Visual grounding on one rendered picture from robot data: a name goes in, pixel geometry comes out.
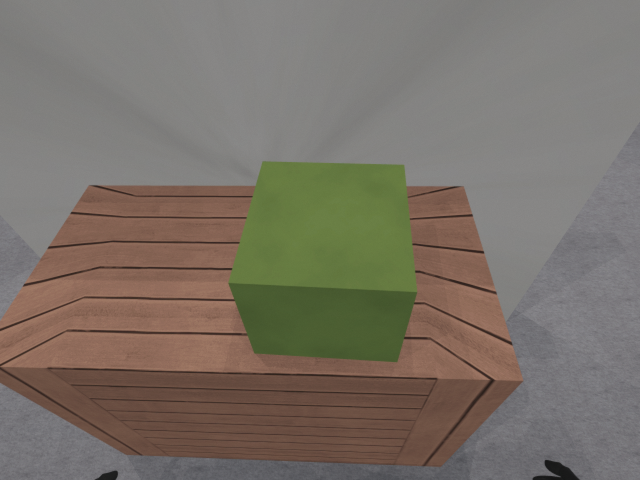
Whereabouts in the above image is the robot right hand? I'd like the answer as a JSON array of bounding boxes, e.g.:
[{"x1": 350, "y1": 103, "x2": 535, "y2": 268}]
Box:
[{"x1": 533, "y1": 460, "x2": 580, "y2": 480}]

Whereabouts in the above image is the pedestal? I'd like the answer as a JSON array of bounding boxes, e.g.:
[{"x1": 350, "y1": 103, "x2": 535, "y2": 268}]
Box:
[{"x1": 0, "y1": 185, "x2": 523, "y2": 467}]

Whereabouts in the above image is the carton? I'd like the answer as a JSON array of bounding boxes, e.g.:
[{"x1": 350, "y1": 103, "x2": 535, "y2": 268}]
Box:
[{"x1": 228, "y1": 161, "x2": 417, "y2": 362}]

